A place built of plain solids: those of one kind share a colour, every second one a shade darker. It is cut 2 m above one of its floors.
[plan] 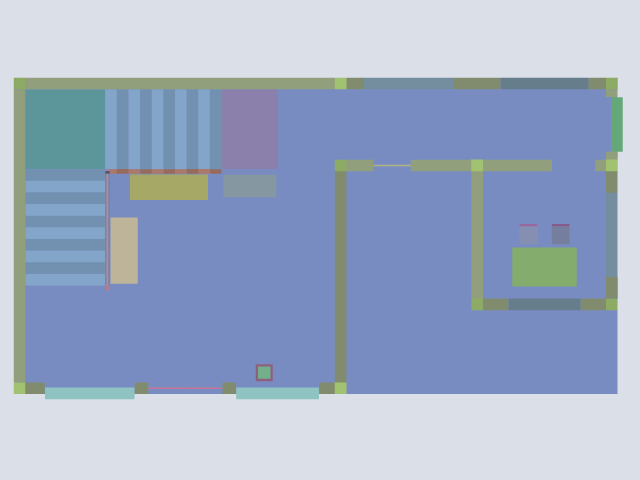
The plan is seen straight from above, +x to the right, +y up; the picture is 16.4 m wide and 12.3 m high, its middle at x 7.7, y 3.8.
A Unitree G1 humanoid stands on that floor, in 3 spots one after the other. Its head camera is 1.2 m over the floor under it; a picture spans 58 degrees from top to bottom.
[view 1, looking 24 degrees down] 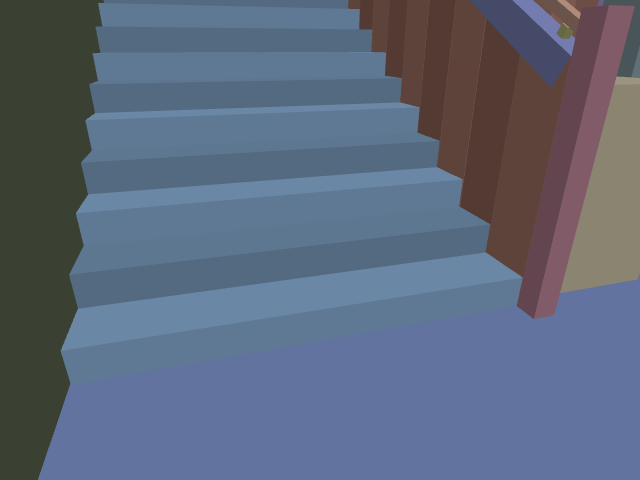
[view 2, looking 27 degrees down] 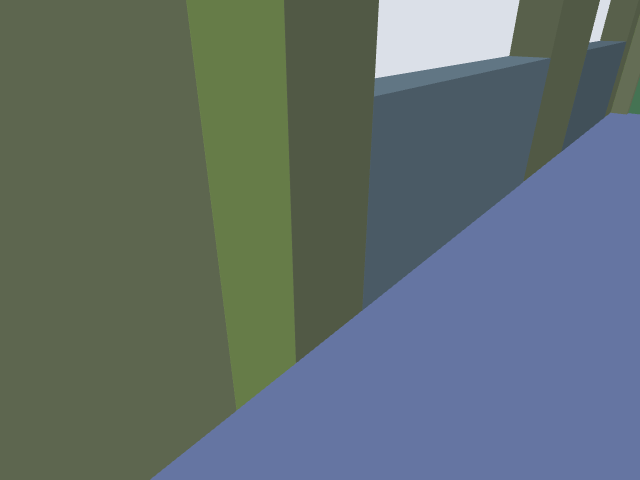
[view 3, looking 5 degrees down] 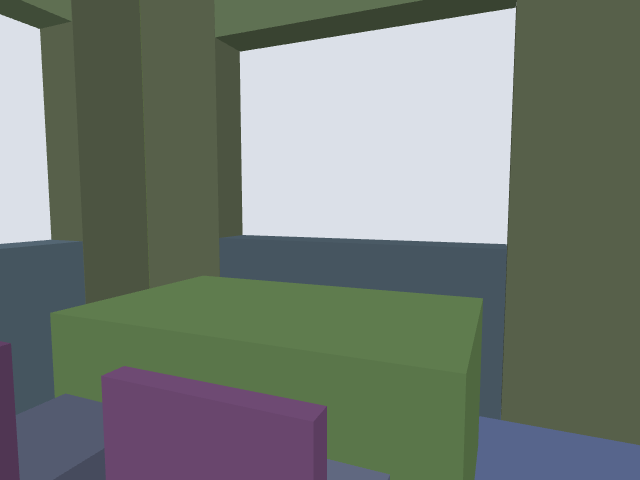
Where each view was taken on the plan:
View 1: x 0.72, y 1.11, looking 74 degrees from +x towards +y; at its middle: tread_slab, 2.13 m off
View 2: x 7.45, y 6.76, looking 40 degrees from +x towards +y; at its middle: wall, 1.57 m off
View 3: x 12.55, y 4.80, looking -67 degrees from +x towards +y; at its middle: wall_sill_win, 2.87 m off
